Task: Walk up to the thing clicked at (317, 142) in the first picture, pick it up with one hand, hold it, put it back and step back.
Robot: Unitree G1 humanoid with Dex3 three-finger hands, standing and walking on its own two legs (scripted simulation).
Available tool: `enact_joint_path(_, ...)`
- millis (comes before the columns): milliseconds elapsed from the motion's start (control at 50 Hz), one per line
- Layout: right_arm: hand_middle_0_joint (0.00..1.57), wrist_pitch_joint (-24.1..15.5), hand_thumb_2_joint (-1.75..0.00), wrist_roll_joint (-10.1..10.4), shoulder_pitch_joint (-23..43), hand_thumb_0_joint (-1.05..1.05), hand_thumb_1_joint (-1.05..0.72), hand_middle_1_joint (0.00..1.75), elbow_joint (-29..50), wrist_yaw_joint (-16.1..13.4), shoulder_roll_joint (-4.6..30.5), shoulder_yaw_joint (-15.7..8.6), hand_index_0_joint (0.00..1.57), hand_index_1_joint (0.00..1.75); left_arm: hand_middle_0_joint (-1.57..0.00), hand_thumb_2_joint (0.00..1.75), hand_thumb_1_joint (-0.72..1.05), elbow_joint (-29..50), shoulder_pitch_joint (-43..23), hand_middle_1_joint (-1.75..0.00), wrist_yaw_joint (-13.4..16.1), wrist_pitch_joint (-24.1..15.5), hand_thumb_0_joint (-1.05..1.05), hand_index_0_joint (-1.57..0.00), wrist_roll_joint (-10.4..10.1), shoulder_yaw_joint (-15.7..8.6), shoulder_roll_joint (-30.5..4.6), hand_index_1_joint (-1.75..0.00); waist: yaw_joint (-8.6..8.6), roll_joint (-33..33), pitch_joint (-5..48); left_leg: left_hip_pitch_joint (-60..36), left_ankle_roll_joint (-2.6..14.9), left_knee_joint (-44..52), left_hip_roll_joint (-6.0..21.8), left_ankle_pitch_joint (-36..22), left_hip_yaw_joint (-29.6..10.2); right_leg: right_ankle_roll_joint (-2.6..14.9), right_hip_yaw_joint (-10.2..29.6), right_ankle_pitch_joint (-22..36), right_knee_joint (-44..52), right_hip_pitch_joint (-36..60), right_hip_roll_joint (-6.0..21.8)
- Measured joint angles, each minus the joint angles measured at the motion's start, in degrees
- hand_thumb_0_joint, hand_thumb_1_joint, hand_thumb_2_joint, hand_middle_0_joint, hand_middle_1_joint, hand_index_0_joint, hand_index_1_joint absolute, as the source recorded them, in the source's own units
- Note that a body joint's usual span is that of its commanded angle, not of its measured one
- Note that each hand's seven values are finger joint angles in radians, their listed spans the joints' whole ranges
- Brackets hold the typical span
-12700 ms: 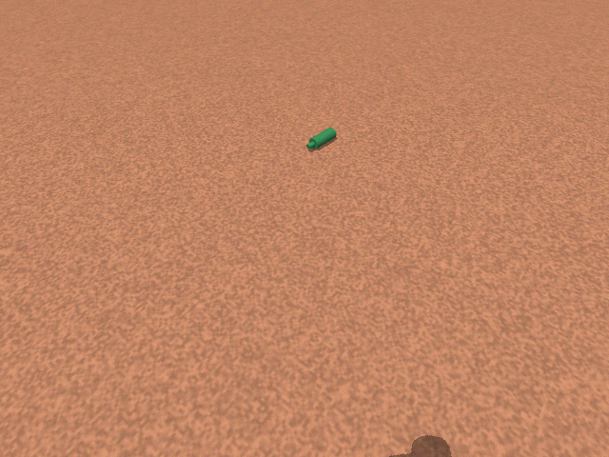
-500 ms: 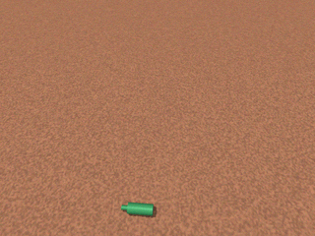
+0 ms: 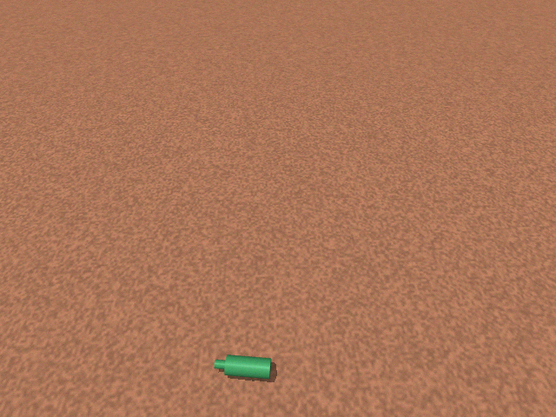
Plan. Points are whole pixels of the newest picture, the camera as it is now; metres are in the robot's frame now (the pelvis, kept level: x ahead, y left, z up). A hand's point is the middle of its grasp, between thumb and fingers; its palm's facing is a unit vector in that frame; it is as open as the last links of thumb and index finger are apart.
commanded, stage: stand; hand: left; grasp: from above
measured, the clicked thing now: (242, 366) +0.42 +0.15 -0.75
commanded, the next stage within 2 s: rise first in 0.68 s
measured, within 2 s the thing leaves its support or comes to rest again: neither
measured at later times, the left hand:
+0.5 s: hand out of the picture +0.07 +0.25 -0.16, palm faces -0.03 -0.94 -0.35, open 7.4 cm
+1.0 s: hand out of the picture +0.15 +0.24 -0.17, palm faces +0.00 -0.95 -0.32, open 8.5 cm
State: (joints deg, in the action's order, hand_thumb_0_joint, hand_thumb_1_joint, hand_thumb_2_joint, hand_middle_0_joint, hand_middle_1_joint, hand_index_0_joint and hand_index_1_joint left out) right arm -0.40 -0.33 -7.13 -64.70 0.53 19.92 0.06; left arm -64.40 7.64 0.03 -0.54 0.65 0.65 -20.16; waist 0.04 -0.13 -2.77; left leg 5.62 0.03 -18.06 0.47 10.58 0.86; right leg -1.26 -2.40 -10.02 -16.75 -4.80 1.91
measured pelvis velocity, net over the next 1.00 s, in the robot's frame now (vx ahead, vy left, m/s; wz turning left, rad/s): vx -0.01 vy -0.01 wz -0.01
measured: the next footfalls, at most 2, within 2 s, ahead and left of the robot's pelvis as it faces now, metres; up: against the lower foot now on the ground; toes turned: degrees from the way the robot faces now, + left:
none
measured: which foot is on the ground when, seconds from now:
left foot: down 0.00-1.00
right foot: down 0.00-1.00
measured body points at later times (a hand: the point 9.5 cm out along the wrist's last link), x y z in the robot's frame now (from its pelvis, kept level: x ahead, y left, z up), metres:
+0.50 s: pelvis +0.01 +0.00 +0.00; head +0.02 +0.00 +0.45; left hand +0.07 +0.30 -0.13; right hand +0.08 -0.30 -0.13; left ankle -0.01 +0.12 -0.75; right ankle -0.01 -0.13 -0.75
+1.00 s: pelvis -0.01 -0.01 -0.02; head +0.05 +0.00 +0.43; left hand +0.15 +0.29 -0.15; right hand +0.09 -0.27 -0.14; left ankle -0.01 +0.12 -0.75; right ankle -0.01 -0.13 -0.75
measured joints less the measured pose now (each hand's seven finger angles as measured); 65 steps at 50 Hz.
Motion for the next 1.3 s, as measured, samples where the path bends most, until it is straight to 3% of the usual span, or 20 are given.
enact_joint_path(800, 0.20, -0.19, -0.90, 0.02, 0.37, 0.01, -0.91, 0.30, 0.42, -0.30, 0.10, 0.12, 0.20, 0.30, -0.20, 0.90, 0.91, 0.08, -0.67, -0.30, 0.00, 0.31, 0.01, -0.20, -0.06, -0.28, 0.19, -0.31, -0.16, -0.17, 0.02, -0.79, 0.00, 0.38, -0.18, 0.34, -0.04, -0.03, -0.05, -0.72, -0.26, 0.52, 0.19)
enact_joint_path(860, 0.20, -0.97, -0.90, 2.26, -2.15, 0.01, -0.91, 0.30, 7.86, -1.71, -0.45, 0.34, 0.20, 0.30, -0.21, 0.90, 0.88, 2.96, -2.02, -0.34, 0.95, -0.47, 0.01, -0.20, -1.66, -1.79, 1.09, -0.35, 0.06, -0.29, 0.25, 4.02, 0.05, -3.67, -0.15, 1.63, -0.40, 0.18, -0.32, -2.06, -4.23, -4.11, 0.26)
enact_joint_path(920, 0.20, -1.41, -0.90, 2.81, -2.82, 0.01, -0.92, 0.30, 13.35, -2.25, -2.16, 0.11, 0.20, 0.30, -0.20, 0.91, 0.79, 2.56, -7.21, -0.43, 0.31, -0.28, 0.01, -0.19, -0.87, -4.65, 1.53, -0.44, 0.17, 0.06, -0.27, 9.88, -0.14, -8.73, 0.25, 3.15, -0.40, 0.40, -0.19, -3.46, -9.10, -9.93, -0.01)
enact_joint_path(1040, 0.20, -1.26, -0.90, 1.90, -5.01, 0.01, -0.93, 0.30, 19.75, -1.71, -5.87, -1.25, 0.20, 0.30, -0.14, 0.92, 0.46, 6.65, -10.26, -0.72, -2.04, 1.03, 0.01, -0.15, 4.49, -9.05, 0.32, -0.72, 1.29, 1.08, 2.27, 19.91, -0.44, -18.02, 1.13, 6.81, 0.04, 0.85, 0.53, -6.79, -18.27, -20.25, -0.65)
enact_joint_path(1180, 0.20, -1.13, -0.91, 2.30, -7.64, 0.01, -0.94, 0.30, 24.81, -1.36, -5.91, -1.46, 0.20, 0.30, -0.09, 0.95, -0.03, 13.69, -5.79, -0.94, -0.57, 8.10, 0.01, -0.11, 7.31, -7.61, 1.71, -0.93, 2.01, -0.45, 5.34, 25.88, -0.17, -25.13, 1.36, 10.40, 0.05, 0.58, 0.72, -9.88, -24.62, -25.94, -0.71)
enact_joint_path(1300, 0.20, -4.03, -0.90, 1.61, -7.14, 0.01, -0.92, 0.30, 28.33, -1.31, -5.74, -2.18, 0.20, 0.30, -0.09, 0.96, -0.34, 19.74, -2.17, -1.01, 0.35, 8.87, 0.00, -0.10, 8.96, -8.27, 2.83, -1.01, 1.51, -0.32, 7.08, 35.34, -0.03, -35.30, 1.46, 14.73, -0.28, 0.41, 0.71, -14.20, -34.74, -35.32, -0.58)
